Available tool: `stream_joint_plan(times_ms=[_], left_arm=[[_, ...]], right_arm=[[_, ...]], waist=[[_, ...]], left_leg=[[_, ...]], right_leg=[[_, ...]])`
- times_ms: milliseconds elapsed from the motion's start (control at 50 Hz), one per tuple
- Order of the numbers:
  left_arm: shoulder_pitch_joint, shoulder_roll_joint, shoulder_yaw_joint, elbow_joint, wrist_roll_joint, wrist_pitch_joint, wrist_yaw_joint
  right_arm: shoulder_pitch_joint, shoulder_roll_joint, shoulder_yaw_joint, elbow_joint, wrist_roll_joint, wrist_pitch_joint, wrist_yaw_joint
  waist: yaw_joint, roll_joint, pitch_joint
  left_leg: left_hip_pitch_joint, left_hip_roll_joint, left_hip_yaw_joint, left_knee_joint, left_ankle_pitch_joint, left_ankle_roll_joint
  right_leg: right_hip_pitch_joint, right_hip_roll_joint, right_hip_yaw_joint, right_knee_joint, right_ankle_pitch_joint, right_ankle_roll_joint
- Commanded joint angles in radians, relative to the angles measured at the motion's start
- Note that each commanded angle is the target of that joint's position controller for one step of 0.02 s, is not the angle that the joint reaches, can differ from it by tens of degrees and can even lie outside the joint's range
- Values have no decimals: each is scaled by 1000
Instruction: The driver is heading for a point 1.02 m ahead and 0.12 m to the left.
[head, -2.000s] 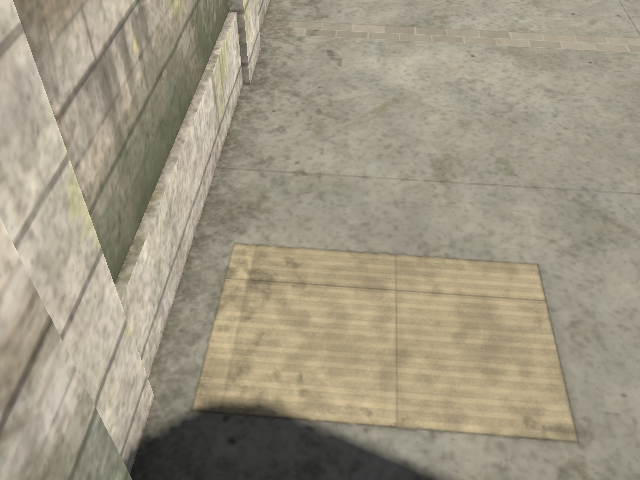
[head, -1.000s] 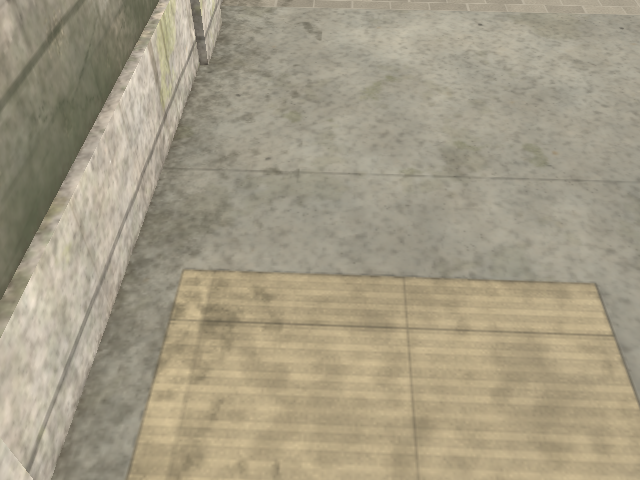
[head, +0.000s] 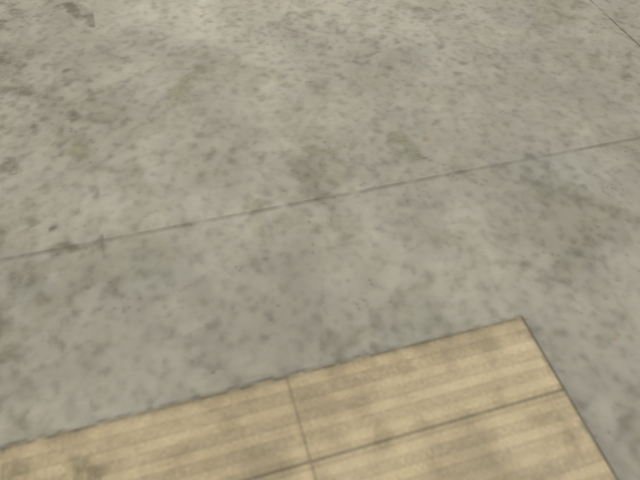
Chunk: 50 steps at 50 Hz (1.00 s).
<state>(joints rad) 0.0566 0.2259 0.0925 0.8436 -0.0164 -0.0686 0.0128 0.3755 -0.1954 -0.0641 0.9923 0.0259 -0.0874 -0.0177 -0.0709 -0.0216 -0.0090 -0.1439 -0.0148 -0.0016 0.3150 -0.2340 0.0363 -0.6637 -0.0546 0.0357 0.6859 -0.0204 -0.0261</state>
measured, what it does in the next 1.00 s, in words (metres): walks ahead: right foot, then left foot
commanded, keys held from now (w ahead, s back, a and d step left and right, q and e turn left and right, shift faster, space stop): w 0.54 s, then no key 0.46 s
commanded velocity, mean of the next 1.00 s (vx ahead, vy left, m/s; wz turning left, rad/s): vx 0.37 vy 0.00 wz -0.01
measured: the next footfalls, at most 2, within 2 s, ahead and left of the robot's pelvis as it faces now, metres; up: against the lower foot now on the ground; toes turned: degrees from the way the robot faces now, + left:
right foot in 0.18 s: +0.27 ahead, -0.14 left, +0.00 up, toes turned -1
left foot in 0.68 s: +0.58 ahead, +0.08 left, +0.00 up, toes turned +2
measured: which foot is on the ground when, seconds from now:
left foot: down 0.00-0.18, up 0.20-0.66, down 0.68-1.00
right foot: up 0.00-0.16, down 0.18-0.70, up 0.72-1.00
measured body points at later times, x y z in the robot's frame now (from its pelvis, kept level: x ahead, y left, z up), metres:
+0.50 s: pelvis +0.27 -0.06 +0.00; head +0.30 -0.06 +0.45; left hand +0.27 +0.20 -0.14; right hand +0.48 -0.31 -0.11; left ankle +0.45 +0.12 -0.68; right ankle +0.23 -0.14 -0.75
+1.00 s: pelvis +0.46 +0.00 -0.01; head +0.49 +0.00 +0.44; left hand +0.56 +0.26 -0.15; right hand +0.57 -0.25 -0.15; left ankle +0.54 +0.08 -0.75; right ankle +0.50 -0.16 -0.73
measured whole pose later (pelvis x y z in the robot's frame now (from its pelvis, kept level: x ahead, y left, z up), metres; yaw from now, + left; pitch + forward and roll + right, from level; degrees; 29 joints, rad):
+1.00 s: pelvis +0.46 +0.00 -0.01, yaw +0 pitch +1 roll +1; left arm 0.13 0.23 0.06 0.97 0.00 0.01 0.05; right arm 0.11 -0.20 -0.03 0.97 -0.02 -0.04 0.00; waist -0.01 -0.02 0.04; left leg -0.34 -0.05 0.06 0.41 -0.09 0.07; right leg -0.41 -0.08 0.04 0.68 -0.29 0.02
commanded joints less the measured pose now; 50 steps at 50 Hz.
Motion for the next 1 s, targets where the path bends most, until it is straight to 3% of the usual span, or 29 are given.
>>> stream_joint_plan(times_ms=[20,100,140,160,180,200,220,240,260,280,320,360,420,500,540,600,640,660,680,700,720,740,760,780,800,840,880,940,1000], left_arm=[[-114,19,-7,-68,-7,-13,-12],[-197,38,-10,-98,-14,-22,-28],[-104,76,8,-75,-6,-23,-25],[44,111,27,-25,3,-20,-24],[263,191,52,22,10,-20,-17],[366,271,61,46,15,-16,-21],[370,185,36,48,10,-12,-19],[257,131,16,16,10,-13,-17],[174,100,5,-4,13,-16,-20],[128,79,-3,-7,15,-20,-27],[126,57,-11,13,16,-29,-34],[154,83,-7,36,14,-39,-31],[205,117,0,66,8,-36,-14],[265,125,-2,99,0,-36,-12],[307,133,-1,123,-5,-35,-12],[334,138,-1,151,2,-15,-2],[315,156,4,153,6,-3,4],[287,160,4,148,3,0,7],[279,148,0,138,6,0,6],[300,107,-16,115,29,-8,5],[471,8,-49,158,14,-14,-5],[466,96,-27,184,-4,-17,-12],[358,127,-15,153,-22,-11,-8],[280,122,-14,134,-16,2,4],[250,114,-8,128,-1,19,16],[282,66,-11,131,11,50,28],[284,35,-17,132,13,61,37],[237,58,-15,129,17,77,39],[193,64,-13,130,25,86,34]], right_arm=[[-36,-170,-38,-46,10,-20,-1],[21,-171,-43,3,15,-13,2],[-7,-193,-47,6,18,-10,5],[-30,-191,-47,-1,12,-6,9],[-74,-166,-35,-34,-3,-8,10],[15,-52,5,-54,0,-28,21],[1,-121,-11,-37,15,-50,30],[-84,-177,-26,-61,28,-59,31],[-140,-173,-26,-71,24,-57,24],[-164,-160,-31,-76,3,-49,17],[-152,-121,-34,-83,-6,-26,11],[-170,-97,-33,-91,-4,-13,0],[-290,-85,-27,-135,-20,-7,2],[-428,-74,-14,-169,-9,-3,20],[-492,-82,-9,-189,-3,0,29],[-549,-89,-4,-216,-12,-12,48],[-496,-123,-14,-205,-18,-19,54],[-408,-146,-25,-175,-25,-22,52],[-283,-191,-41,-133,-35,-25,48],[-141,-259,-51,-105,-64,-26,39],[-94,-256,-39,-90,-60,-13,42],[-66,-204,-27,-97,-40,3,44],[-175,-185,-20,-117,-29,8,41],[-269,-151,-6,-133,-29,9,36],[-326,-118,6,-137,-34,9,33],[-371,-109,9,-128,-54,12,34],[-383,-124,7,-120,-64,14,29],[-356,-147,3,-105,-52,26,14],[-367,-141,9,-94,-35,44,4]], waist=[[12,125,29],[-3,126,54],[62,136,5],[130,129,-81],[223,45,-224],[187,-225,-362],[193,-207,-382],[177,-150,-241],[145,-62,-165],[117,-13,-103],[70,-35,-74],[58,-47,-39],[75,-34,1],[111,-43,35],[132,-43,59],[139,-44,72],[102,-70,17],[52,-75,-32],[3,-48,-108],[-16,67,-259],[21,293,-447],[-9,185,-497],[8,141,-347],[37,73,-230],[67,50,-160],[119,104,-131],[134,138,-130],[117,142,-148],[125,135,-84]], left_leg=[[-24,214,-136,-131,237,148],[108,264,-153,-76,302,140],[116,244,-116,32,547,112],[62,199,-65,191,674,93],[-143,145,-19,480,507,53],[-536,-14,1,856,-110,-5],[-648,7,-122,1013,-299,11],[-716,60,-110,1037,-225,26],[-673,109,-84,991,-136,29],[-627,134,-75,923,-80,22],[-540,159,-74,841,-32,15],[-548,161,-53,752,3,2],[-575,154,-36,563,152,-20],[-485,108,-2,331,336,-13],[-487,98,0,276,349,-7],[-479,69,10,199,303,13],[-370,35,19,165,264,38],[-247,7,38,126,305,57],[-53,26,30,113,508,84],[300,215,-140,236,975,159],[586,470,-431,231,1172,346],[538,429,-477,184,964,329],[393,386,-366,140,829,285],[225,335,-295,89,724,252],[72,303,-246,45,654,234],[-125,259,-183,-17,553,209],[-196,228,-122,-39,530,207],[-205,224,-124,-75,275,194],[-270,196,-135,-102,-121,142]], right_leg=[[83,22,-34,-120,83,0],[91,29,-51,-197,-10,-41],[269,68,-89,-251,-41,-73],[487,76,-90,-241,-54,-105],[812,-82,85,-208,3,-172],[1150,-322,516,-304,-132,-328],[1138,-340,644,-378,-230,-332],[1019,-297,497,-396,-201,-287],[867,-255,378,-421,-112,-258],[743,-219,310,-453,-27,-240],[633,-184,236,-495,56,-224],[581,-170,175,-513,138,-219],[553,-158,116,-535,197,-209],[527,-114,41,-548,139,-170],[575,-133,48,-547,99,-170],[670,-155,37,-441,295,-146],[709,-156,41,-344,452,-116],[707,-129,28,-258,546,-94],[650,-74,-1,-110,530,-59],[404,-1,-30,171,181,-11],[139,121,-9,513,-642,44],[117,100,123,612,-689,41],[47,53,89,611,-624,45],[52,10,49,555,-552,55],[101,-22,43,488,-501,62],[265,-39,26,354,-438,62],[347,-26,0,205,-406,64],[414,-17,-9,67,-276,58],[491,0,-30,-88,-175,39]])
